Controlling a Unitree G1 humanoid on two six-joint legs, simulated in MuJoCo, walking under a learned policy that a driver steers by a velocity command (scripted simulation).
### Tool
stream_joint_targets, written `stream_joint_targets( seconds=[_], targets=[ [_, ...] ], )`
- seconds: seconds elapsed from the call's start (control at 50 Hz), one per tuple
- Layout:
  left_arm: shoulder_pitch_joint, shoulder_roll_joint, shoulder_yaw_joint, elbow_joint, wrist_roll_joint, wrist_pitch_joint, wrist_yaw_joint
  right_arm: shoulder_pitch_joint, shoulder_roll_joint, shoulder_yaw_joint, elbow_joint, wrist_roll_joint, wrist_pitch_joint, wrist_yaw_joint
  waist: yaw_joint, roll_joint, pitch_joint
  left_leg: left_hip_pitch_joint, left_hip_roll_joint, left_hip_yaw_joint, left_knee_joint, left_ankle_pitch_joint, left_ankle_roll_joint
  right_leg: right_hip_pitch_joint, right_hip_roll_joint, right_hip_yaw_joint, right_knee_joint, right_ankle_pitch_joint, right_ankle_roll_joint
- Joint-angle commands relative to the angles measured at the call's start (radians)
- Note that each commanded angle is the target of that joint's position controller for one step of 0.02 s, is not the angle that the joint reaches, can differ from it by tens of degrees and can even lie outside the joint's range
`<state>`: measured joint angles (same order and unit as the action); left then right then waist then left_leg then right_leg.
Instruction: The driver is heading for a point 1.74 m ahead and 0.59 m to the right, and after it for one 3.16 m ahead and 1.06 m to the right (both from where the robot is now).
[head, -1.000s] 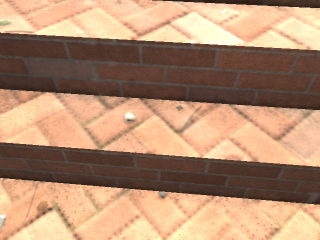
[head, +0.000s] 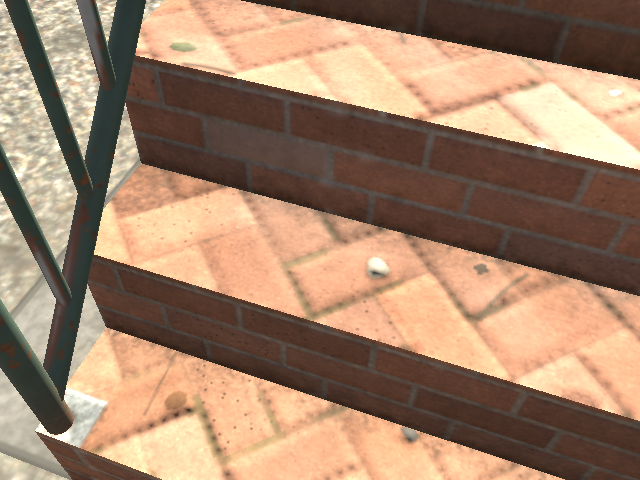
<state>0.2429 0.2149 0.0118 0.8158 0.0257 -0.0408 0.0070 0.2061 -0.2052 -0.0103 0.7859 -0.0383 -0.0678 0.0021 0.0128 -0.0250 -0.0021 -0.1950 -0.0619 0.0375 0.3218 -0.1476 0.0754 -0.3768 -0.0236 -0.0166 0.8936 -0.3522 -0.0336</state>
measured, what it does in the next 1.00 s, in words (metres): steps on the spot: right foot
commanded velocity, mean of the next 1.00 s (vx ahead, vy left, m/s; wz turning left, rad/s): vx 0.49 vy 0.00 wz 0.01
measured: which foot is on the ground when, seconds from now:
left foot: down 0.00-1.00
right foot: up 0.00-0.16, down 0.18-1.00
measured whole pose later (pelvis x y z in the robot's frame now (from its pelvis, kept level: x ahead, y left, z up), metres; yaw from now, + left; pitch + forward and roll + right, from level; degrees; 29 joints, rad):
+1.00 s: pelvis +0.05 -0.01 +0.00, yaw +0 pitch -1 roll +0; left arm 0.11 0.20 -0.04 0.96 0.01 -0.07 0.03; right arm 0.12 -0.20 0.03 1.01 -0.01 -0.07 -0.02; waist -0.01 0.00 0.00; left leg -0.05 -0.05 0.02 0.23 -0.17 0.05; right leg -0.08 0.02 -0.03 0.24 -0.15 -0.02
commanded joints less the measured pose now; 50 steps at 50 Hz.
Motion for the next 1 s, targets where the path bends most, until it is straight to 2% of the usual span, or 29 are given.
stream_joint_targets(
  seconds=[0.02, 0.04, 0.08, 0.1, 0.12, 0.14, 0.16, 0.18, 0.2, 0.22, 0.24, 0.26, 0.28, 0.3, 0.32, 0.38, 0.42, 0.44, 0.52, 0.54, 0.62, 0.66, 0.7, 1.0],
  targets=[
    [0.028, 0.026, -0.002, -0.031, -0.002, -0.009, 0.000, -0.080, -0.068, -0.006, -0.055, 0.009, -0.028, -0.004, 0.037, 0.111, -0.059, -0.053, 0.207, -0.100, -0.091, 0.434, 0.096, 0.102, -0.010, -0.008, -0.114, 0.065, 0.017],
    [-0.014, 0.019, -0.008, -0.040, -0.003, -0.010, 0.005, -0.068, -0.079, -0.007, -0.045, 0.013, -0.031, -0.007, 0.022, 0.130, -0.064, -0.039, 0.209, -0.107, -0.077, 0.461, 0.103, 0.116, 0.003, -0.022, -0.194, 0.053, 0.023],
    [-0.055, 0.025, -0.014, -0.047, -0.002, -0.013, 0.016, -0.036, -0.104, -0.012, -0.025, 0.019, -0.029, -0.013, -0.001, 0.153, -0.082, 0.019, 0.227, -0.153, -0.061, 0.390, 0.116, 0.124, 0.017, -0.035, -0.316, 0.048, 0.026],
    [-0.015, 0.014, -0.021, -0.035, 0.002, -0.016, 0.019, -0.024, -0.113, -0.014, -0.017, 0.031, -0.026, -0.016, 0.010, 0.161, -0.105, -0.015, 0.231, -0.162, -0.067, 0.278, 0.120, 0.208, 0.024, -0.047, -0.357, 0.126, 0.015],
    [0.018, 0.025, -0.016, -0.019, 0.009, -0.018, 0.026, -0.007, -0.114, -0.019, -0.003, 0.034, -0.016, -0.017, 0.021, 0.169, -0.083, -0.063, 0.210, -0.166, -0.068, 0.076, 0.112, 0.245, 0.035, -0.066, -0.373, 0.125, 0.003],
    [0.014, 0.041, -0.014, -0.017, 0.017, -0.020, 0.027, -0.007, -0.103, -0.016, -0.003, 0.034, -0.009, -0.016, 0.020, 0.134, -0.033, -0.119, 0.198, -0.182, -0.075, -0.061, 0.103, 0.258, 0.030, -0.054, -0.400, 0.089, -0.006],
    [0.022, 0.045, -0.015, -0.015, 0.024, -0.026, 0.026, -0.021, -0.087, -0.013, -0.006, 0.033, -0.005, -0.015, 0.029, 0.096, 0.011, -0.170, 0.185, -0.187, -0.052, -0.122, 0.097, 0.279, 0.003, -0.016, -0.434, 0.069, -0.019],
    [0.061, 0.058, -0.013, -0.008, 0.029, -0.035, 0.027, -0.042, -0.064, -0.008, -0.013, 0.033, -0.005, -0.013, 0.047, 0.041, 0.034, -0.225, 0.161, -0.167, 0.025, -0.110, 0.082, 0.321, -0.056, 0.061, -0.485, 0.079, -0.038],
    [0.036, 0.129, 0.005, -0.009, 0.016, -0.036, 0.030, -0.031, -0.003, 0.007, -0.031, 0.047, -0.010, -0.006, 0.007, -0.147, 0.063, -0.289, 0.073, -0.073, 0.118, -0.098, 0.038, 0.302, -0.145, 0.225, -0.566, 0.098, -0.078],
    [0.013, 0.103, -0.001, -0.021, 0.009, -0.040, 0.032, -0.003, -0.007, 0.012, -0.015, 0.026, -0.009, -0.005, -0.011, -0.202, 0.034, -0.213, 0.077, -0.051, 0.167, -0.122, 0.001, 0.257, -0.241, 0.343, -0.646, 0.144, -0.128],
    [-0.044, 0.061, -0.013, -0.038, 0.005, -0.047, 0.031, 0.017, -0.027, 0.009, 0.000, 0.018, -0.007, -0.007, -0.043, -0.170, 0.010, -0.126, 0.088, -0.049, 0.146, -0.120, -0.014, 0.232, -0.249, 0.329, -0.643, 0.237, -0.135],
    [-0.105, 0.042, -0.019, -0.058, 0.004, -0.051, 0.032, 0.029, -0.034, 0.009, 0.018, 0.017, -0.006, -0.010, -0.066, -0.124, -0.020, -0.036, 0.091, -0.053, 0.104, -0.086, -0.022, 0.212, -0.209, 0.264, -0.612, 0.341, -0.113],
    [-0.142, 0.041, -0.020, -0.073, 0.003, -0.055, 0.034, 0.026, -0.047, 0.005, 0.030, 0.014, -0.007, -0.013, -0.074, -0.086, -0.036, 0.008, 0.098, -0.063, 0.073, -0.015, -0.028, 0.226, -0.157, 0.196, -0.569, 0.435, -0.086],
    [-0.123, 0.043, -0.018, -0.072, -0.001, -0.060, 0.036, 0.014, -0.067, 0.001, 0.037, 0.014, -0.009, -0.016, -0.054, -0.035, -0.049, 0.019, 0.111, -0.083, 0.065, 0.096, -0.032, 0.263, -0.114, 0.141, -0.531, 0.531, -0.065],
    [-0.087, 0.055, -0.013, -0.057, -0.005, -0.061, 0.038, 0.002, -0.071, -0.001, 0.042, 0.021, -0.011, -0.019, -0.037, -0.010, -0.070, 0.029, 0.122, -0.091, 0.069, 0.203, -0.030, 0.302, -0.090, 0.108, -0.506, 0.590, -0.051],
    [-0.054, 0.056, -0.010, -0.030, -0.011, -0.055, 0.043, -0.008, -0.056, 0.005, 0.056, 0.033, -0.012, -0.029, -0.023, 0.020, -0.106, 0.059, 0.140, -0.095, 0.070, 0.351, -0.028, 0.353, -0.083, 0.090, -0.487, 0.646, -0.042],
    [-0.065, 0.047, -0.012, -0.023, -0.011, -0.048, 0.043, -0.015, -0.048, 0.008, 0.070, 0.032, -0.007, -0.035, -0.022, 0.036, -0.102, 0.074, 0.145, -0.096, 0.057, 0.359, -0.028, 0.354, -0.084, 0.087, -0.495, 0.621, -0.038],
    [-0.095, 0.035, -0.017, -0.025, -0.011, -0.044, 0.038, -0.050, -0.037, 0.016, 0.056, 0.034, -0.007, -0.030, -0.022, 0.053, -0.086, 0.066, 0.155, -0.101, 0.042, 0.405, -0.032, 0.350, -0.087, 0.087, -0.504, 0.645, -0.034],
    [-0.118, 0.043, -0.018, -0.003, -0.009, -0.036, 0.035, -0.061, -0.048, 0.020, 0.072, 0.030, -0.004, -0.029, -0.024, 0.040, -0.094, 0.093, 0.167, -0.107, 0.006, 0.396, -0.040, 0.369, -0.091, 0.086, -0.543, 0.611, -0.021],
    [-0.125, 0.042, -0.020, 0.001, -0.012, -0.032, 0.033, -0.073, -0.051, 0.023, 0.072, 0.031, -0.004, -0.027, -0.021, 0.043, -0.089, 0.093, 0.170, -0.108, -0.009, 0.384, -0.040, 0.373, -0.092, 0.088, -0.555, 0.581, -0.015],
    [-0.159, 0.049, -0.024, 0.018, -0.009, -0.028, 0.028, -0.100, -0.059, 0.028, 0.085, 0.027, -0.005, -0.024, -0.021, 0.031, -0.062, 0.091, 0.178, -0.116, -0.057, 0.310, -0.041, 0.368, -0.097, 0.098, -0.604, 0.503, -0.008],
    [-0.160, 0.059, -0.022, 0.031, -0.014, -0.030, 0.033, -0.089, -0.073, 0.022, 0.109, 0.024, -0.003, -0.029, -0.023, 0.024, -0.055, 0.100, 0.171, -0.119, -0.073, 0.228, -0.039, 0.356, -0.093, 0.100, -0.622, 0.411, -0.005],
    [-0.175, 0.060, -0.024, 0.040, -0.013, -0.033, 0.033, -0.106, -0.072, 0.022, 0.117, 0.024, -0.005, -0.025, -0.023, 0.023, -0.028, 0.086, 0.172, -0.122, -0.091, 0.194, -0.040, 0.342, -0.092, 0.105, -0.639, 0.373, -0.006],
    [-0.187, 0.081, -0.032, 0.098, -0.017, -0.038, 0.029, -0.124, -0.074, 0.028, 0.177, 0.028, -0.011, -0.019, -0.022, 0.027, -0.041, 0.095, 0.175, -0.128, -0.134, 0.156, -0.040, 0.346, -0.100, 0.108, -0.672, 0.338, -0.001]
  ],
)
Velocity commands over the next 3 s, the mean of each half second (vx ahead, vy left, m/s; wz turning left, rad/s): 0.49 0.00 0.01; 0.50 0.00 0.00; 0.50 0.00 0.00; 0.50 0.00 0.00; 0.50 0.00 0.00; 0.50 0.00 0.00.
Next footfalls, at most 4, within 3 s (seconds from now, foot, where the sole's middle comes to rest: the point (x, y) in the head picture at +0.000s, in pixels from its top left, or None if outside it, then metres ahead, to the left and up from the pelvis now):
0.18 right None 0.07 -0.11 -0.78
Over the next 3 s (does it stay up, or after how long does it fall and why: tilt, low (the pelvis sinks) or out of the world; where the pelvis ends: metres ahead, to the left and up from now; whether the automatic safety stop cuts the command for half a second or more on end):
stays up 0.06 0.02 0.00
